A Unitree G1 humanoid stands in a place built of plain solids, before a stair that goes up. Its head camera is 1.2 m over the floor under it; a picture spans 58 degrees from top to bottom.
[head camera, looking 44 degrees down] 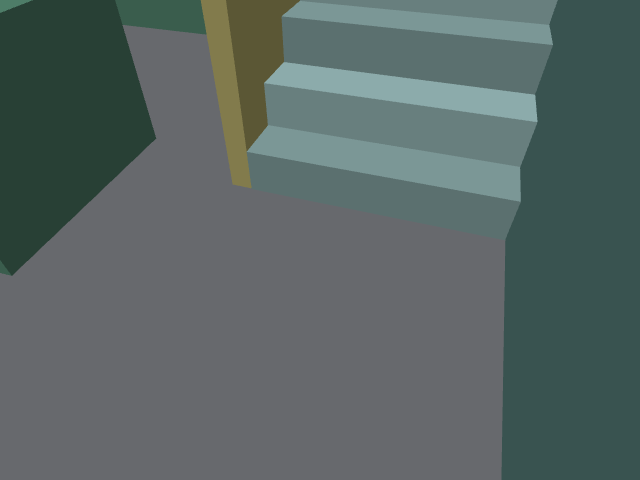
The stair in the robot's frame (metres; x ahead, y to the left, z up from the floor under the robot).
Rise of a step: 0.20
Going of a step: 0.24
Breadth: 1.10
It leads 18 degrees to the right of straight ahead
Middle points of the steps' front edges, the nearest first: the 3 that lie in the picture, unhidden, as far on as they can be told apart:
1.41 -0.21 0.20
1.63 -0.28 0.40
1.86 -0.36 0.59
